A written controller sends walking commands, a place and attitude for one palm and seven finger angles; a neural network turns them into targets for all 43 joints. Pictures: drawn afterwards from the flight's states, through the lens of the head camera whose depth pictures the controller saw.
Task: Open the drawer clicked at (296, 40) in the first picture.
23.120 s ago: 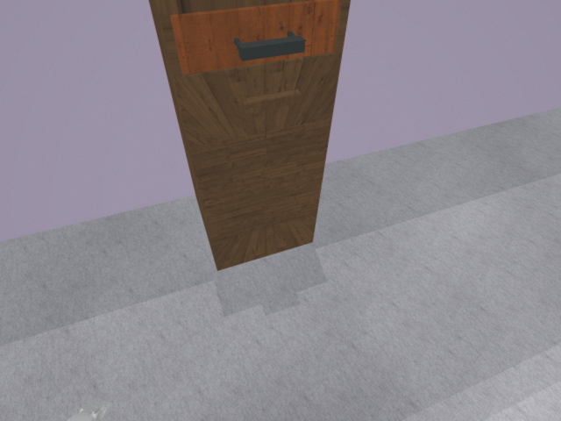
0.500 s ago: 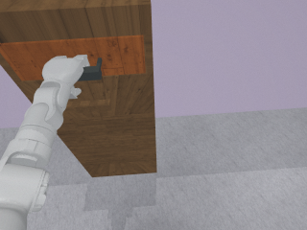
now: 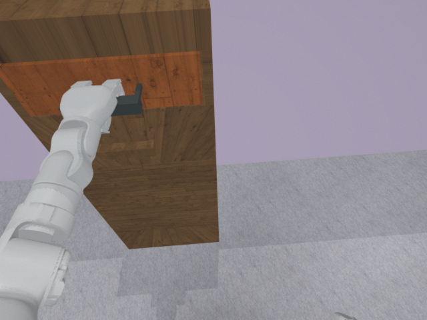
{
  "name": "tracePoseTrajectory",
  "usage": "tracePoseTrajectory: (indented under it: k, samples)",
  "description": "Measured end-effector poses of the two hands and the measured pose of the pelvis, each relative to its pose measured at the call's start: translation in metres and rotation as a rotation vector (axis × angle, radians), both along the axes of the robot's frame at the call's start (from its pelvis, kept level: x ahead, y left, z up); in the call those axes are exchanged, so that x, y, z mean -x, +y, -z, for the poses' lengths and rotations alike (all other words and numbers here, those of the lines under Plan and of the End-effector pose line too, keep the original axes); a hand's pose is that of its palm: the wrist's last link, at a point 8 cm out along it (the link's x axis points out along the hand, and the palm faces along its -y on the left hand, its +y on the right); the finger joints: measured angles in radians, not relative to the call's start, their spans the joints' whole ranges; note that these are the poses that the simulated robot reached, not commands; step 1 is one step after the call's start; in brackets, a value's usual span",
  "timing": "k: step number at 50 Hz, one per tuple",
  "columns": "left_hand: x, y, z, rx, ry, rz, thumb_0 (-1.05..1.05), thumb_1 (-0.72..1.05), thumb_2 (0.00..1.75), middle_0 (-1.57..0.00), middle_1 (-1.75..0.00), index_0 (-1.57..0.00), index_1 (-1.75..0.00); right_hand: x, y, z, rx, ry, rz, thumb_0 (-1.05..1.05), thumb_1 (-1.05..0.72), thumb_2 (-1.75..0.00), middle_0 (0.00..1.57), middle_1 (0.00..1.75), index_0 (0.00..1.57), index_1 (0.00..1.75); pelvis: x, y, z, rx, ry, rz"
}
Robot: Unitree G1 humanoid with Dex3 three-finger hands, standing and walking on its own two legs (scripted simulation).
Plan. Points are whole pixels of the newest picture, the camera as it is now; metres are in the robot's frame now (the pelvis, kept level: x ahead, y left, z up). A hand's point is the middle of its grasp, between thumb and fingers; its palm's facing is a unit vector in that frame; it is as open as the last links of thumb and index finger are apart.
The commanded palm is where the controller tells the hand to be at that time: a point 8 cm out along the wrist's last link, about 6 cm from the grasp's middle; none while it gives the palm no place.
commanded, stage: pull the drawer open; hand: left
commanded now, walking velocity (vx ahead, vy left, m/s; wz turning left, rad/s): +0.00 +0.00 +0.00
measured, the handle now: (104, 98) +0.50 +0.23 +0.15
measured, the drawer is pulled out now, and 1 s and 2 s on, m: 0.00 0.04 0.18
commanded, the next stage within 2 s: none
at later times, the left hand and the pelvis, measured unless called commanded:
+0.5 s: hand (100, 131) +0.43 +0.22 +0.13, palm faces -0.01 -0.01 -1.00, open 5.9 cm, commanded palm +0.41 +0.22 +0.19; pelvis +0.01 -0.01 +0.00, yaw +2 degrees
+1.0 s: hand (98, 141) +0.41 +0.22 +0.13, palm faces +0.06 -0.05 -1.00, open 5.9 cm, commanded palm +0.35 +0.22 +0.19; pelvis +0.01 +0.00 +0.00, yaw +0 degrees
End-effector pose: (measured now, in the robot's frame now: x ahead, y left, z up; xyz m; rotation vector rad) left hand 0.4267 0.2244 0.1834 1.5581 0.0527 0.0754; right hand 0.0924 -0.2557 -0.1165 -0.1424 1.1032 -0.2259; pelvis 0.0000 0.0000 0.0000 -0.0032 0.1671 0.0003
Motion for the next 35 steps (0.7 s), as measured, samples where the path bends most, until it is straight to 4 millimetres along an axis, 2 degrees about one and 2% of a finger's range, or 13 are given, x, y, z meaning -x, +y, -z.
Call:
tracePoseTrajectory:
  k: [9,16,20,26,35]
  samples:
    - [0.019,-0.001,0.001,0.020,-0.024,0.008,0.02,0.70,0.78,-0.30,-1.35,-0.35,-1.35,-0.028,0.001,-0.002,-0.019,-0.036,-0.031,0.01,-0.90,-0.90,0.20,0.30,0.20,0.30,-0.013,0.000,-0.001,0.000,-0.012,0.000]
    - [0.018,-0.001,0.000,0.005,-0.006,0.000,0.01,0.68,0.79,-0.34,-1.35,-0.37,-1.35,-0.055,0.003,-0.005,-0.005,-0.064,-0.084,0.01,-0.90,-0.90,0.20,0.30,0.20,0.30,-0.011,-0.005,-0.001,-0.001,-0.018,-0.026]
    - [0.017,-0.002,-0.001,0.001,0.010,-0.005,0.01,0.67,0.78,-0.35,-1.35,-0.38,-1.35,-0.063,0.004,-0.007,-0.007,-0.090,-0.094,0.01,-0.90,-0.90,0.20,0.30,0.20,0.30,-0.010,-0.007,-0.001,-0.002,-0.018,-0.029]
    - [0.017,-0.002,-0.002,0.001,0.023,-0.007,0.01,0.67,0.77,-0.36,-1.35,-0.38,-1.35,-0.058,0.003,-0.006,-0.009,-0.088,-0.091,0.01,-0.90,-0.90,0.20,0.30,0.20,0.30,-0.006,-0.010,0.000,-0.004,-0.021,-0.030]
    - [0.018,-0.002,-0.001,-0.003,0.016,-0.006,0.01,0.67,0.78,-0.35,-1.35,-0.37,-1.35,-0.026,-0.004,0.003,-0.002,-0.018,-0.064,0.01,-0.90,-0.90,0.20,0.30,0.20,0.30,-0.001,-0.011,0.001,-0.003,-0.019,-0.029]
